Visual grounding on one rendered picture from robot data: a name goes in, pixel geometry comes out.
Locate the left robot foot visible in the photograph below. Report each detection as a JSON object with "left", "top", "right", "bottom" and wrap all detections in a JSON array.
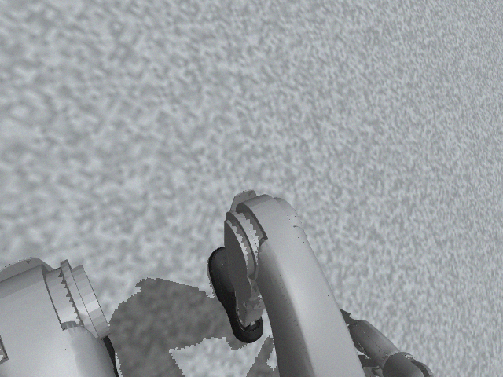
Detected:
[{"left": 103, "top": 336, "right": 119, "bottom": 377}]

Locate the right robot hand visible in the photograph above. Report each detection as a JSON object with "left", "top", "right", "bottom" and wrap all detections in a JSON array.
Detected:
[{"left": 340, "top": 309, "right": 400, "bottom": 377}]

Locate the right robot foot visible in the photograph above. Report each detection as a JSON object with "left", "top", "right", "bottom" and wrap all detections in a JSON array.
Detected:
[{"left": 208, "top": 247, "right": 263, "bottom": 343}]

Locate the right robot arm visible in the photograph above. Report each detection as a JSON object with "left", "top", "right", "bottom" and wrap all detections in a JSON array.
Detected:
[{"left": 382, "top": 352, "right": 436, "bottom": 377}]

